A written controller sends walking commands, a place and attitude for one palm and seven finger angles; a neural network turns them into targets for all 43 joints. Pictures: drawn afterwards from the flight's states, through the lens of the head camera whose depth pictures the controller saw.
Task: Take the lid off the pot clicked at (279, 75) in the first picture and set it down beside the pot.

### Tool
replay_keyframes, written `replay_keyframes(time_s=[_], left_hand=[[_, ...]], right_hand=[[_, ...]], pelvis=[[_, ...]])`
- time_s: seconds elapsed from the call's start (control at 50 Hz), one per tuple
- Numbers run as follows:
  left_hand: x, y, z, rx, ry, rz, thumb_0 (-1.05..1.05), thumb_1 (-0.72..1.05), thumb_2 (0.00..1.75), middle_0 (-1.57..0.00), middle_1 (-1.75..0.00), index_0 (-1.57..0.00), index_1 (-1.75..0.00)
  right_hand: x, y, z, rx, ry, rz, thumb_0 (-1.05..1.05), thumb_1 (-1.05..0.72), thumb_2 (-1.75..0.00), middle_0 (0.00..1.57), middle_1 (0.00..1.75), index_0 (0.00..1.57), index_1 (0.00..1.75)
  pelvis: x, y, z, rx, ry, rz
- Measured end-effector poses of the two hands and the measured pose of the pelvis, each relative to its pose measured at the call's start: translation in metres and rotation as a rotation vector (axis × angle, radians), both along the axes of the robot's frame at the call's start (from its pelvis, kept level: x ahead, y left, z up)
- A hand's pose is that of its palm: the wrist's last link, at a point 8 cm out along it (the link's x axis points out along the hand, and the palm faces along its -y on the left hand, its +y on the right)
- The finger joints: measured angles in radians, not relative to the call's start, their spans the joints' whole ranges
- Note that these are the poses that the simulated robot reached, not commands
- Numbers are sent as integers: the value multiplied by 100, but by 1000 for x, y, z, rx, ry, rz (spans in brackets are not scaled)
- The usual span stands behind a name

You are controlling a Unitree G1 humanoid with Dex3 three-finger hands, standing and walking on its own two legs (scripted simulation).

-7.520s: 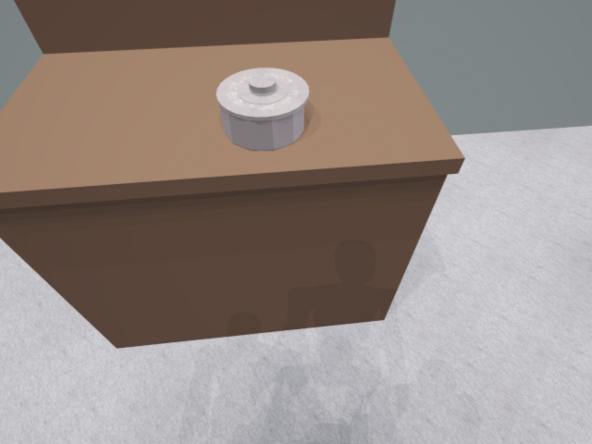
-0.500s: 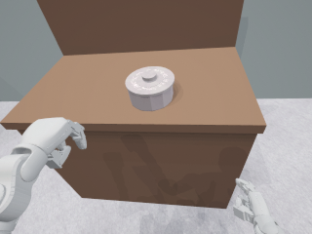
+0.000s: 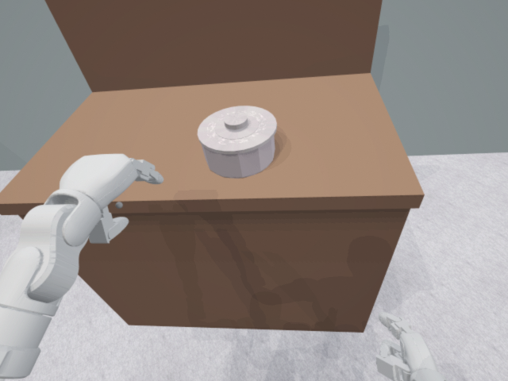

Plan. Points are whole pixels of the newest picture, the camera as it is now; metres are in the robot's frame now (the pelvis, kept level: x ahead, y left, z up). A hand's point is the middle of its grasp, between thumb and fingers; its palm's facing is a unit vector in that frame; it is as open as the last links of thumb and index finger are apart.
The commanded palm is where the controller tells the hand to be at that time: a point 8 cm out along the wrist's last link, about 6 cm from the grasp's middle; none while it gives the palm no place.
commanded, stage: move the open hand above the knob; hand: left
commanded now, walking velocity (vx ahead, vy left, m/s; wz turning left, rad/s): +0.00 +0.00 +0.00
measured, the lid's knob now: (235, 120) +0.61 +0.13 +0.11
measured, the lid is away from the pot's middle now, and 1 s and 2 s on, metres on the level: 0.00 0.00 0.00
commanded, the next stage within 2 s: none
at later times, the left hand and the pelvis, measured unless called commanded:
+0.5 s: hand (151, 171) +0.38 +0.22 +0.16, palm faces -0.20 -0.07 -0.98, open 10.1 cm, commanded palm +0.36 +0.22 +0.24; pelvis +0.02 +0.00 +0.00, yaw +0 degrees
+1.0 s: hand (195, 139) +0.47 +0.17 +0.16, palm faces -0.25 -0.05 -0.97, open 10.1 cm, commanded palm +0.45 +0.18 +0.24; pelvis +0.05 +0.01 +0.00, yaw +0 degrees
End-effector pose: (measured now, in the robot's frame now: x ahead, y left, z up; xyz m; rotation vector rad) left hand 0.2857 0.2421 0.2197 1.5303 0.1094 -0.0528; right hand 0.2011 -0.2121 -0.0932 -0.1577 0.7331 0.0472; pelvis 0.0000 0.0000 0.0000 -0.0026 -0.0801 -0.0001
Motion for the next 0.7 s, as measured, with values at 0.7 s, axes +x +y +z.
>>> replay_keyframes(time_s=[0.7], left_hand=[[120,-40,3,-11,119,-31,0,-35,155,-86,-8,-86,-8]], right_hand=[[15,-13,-7,-31,80,-43,1,-90,-90,20,30,20,30]], pelvis=[[34,3,1,3,75,8]])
